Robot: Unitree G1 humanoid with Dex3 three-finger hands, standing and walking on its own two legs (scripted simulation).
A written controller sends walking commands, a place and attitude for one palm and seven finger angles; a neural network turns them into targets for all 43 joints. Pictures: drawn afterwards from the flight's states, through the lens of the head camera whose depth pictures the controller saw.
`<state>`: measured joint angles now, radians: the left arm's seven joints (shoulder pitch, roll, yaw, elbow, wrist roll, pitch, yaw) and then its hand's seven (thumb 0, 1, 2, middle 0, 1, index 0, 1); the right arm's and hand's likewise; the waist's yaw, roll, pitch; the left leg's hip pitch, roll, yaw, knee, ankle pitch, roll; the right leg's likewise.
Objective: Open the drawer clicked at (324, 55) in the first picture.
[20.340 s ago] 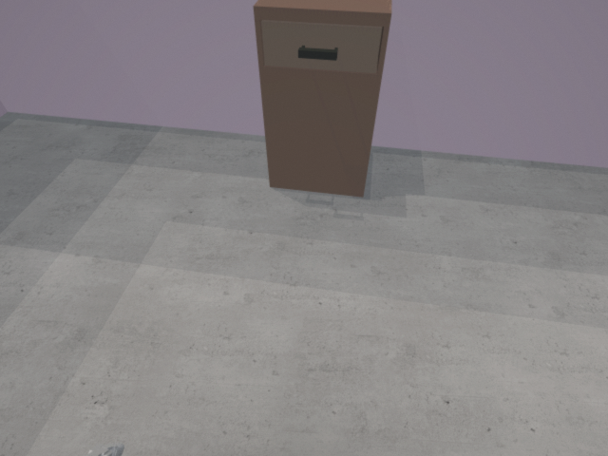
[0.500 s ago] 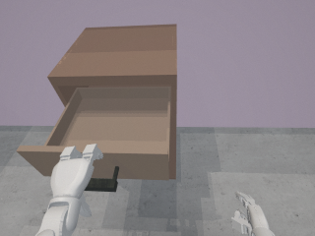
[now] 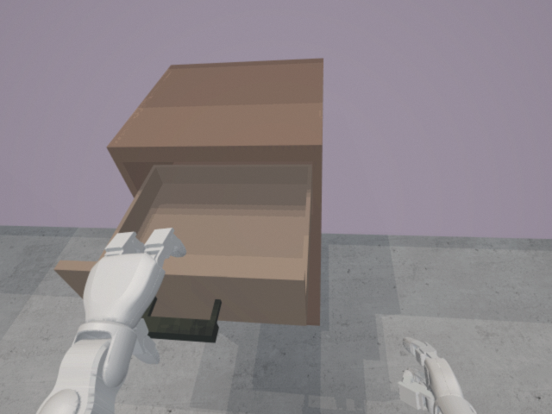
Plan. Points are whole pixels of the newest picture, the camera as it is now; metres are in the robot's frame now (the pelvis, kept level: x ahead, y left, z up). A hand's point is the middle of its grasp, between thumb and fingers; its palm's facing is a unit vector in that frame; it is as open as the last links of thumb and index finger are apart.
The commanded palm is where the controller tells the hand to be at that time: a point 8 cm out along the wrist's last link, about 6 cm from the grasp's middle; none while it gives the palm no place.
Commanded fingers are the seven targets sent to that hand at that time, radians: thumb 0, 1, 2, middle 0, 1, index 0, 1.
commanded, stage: lift the hand off the handle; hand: left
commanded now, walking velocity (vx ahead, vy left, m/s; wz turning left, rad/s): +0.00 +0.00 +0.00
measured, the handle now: (180, 316) +0.27 +0.23 -0.06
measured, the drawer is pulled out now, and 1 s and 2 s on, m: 0.30 0.30 0.30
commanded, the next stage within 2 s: draw the hand back to the body in 0.14 s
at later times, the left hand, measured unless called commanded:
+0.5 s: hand (131, 301) +0.22 +0.23 +0.10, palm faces +0.09 -0.10 -0.99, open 13.8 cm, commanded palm +0.19 +0.23 +0.15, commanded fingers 0.00 -0.50 0.30 -0.30 -1.20 -0.30 -1.20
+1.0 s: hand (125, 295) +0.21 +0.22 +0.13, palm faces +0.31 -0.82 -0.47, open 13.6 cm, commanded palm +0.16 +0.26 +0.17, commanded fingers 0.00 -0.19 0.44 -0.28 -1.00 -0.28 -1.00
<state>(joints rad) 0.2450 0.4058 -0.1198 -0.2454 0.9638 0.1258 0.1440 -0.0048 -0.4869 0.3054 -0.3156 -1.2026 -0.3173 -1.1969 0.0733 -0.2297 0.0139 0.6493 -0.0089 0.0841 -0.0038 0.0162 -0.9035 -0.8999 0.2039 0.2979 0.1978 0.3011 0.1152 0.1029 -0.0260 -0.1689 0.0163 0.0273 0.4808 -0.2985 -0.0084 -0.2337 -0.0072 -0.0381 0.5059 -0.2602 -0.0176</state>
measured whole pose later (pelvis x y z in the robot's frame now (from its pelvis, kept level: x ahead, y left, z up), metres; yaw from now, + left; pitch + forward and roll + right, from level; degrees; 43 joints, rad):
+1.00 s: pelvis +0.00 +0.00 +0.00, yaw +1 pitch -4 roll +0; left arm 0.42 0.31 0.14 -0.39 0.09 -0.07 0.11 -0.01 -0.42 0.33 -0.31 -1.16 -0.31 -1.16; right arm 0.14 -0.21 0.04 0.59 0.00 -0.10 -0.08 0.02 -0.90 -0.90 0.20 0.30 0.20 0.30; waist 0.07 0.07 0.06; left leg -0.08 0.02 0.01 0.43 -0.28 0.00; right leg -0.12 -0.01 -0.05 0.43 -0.24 -0.01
